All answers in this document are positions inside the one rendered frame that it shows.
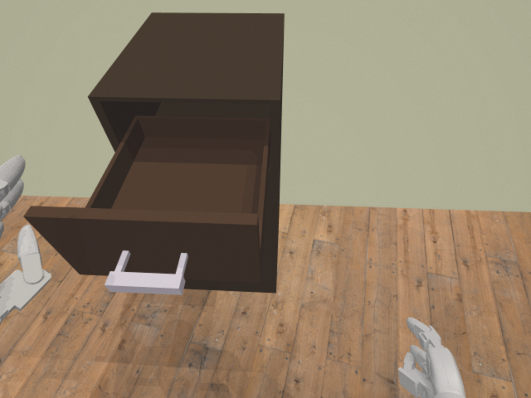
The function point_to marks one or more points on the handle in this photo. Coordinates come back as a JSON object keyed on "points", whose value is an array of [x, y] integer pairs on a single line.
{"points": [[146, 283]]}

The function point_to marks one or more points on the drawer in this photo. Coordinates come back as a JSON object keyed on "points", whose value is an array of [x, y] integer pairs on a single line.
{"points": [[195, 185]]}

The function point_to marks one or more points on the cabinet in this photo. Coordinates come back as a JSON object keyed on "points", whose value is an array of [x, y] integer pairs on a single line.
{"points": [[225, 65]]}

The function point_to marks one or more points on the robot left hand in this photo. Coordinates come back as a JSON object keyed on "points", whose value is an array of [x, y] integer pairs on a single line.
{"points": [[18, 289]]}

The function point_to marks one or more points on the robot right hand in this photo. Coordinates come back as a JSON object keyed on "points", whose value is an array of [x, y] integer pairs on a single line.
{"points": [[439, 374]]}

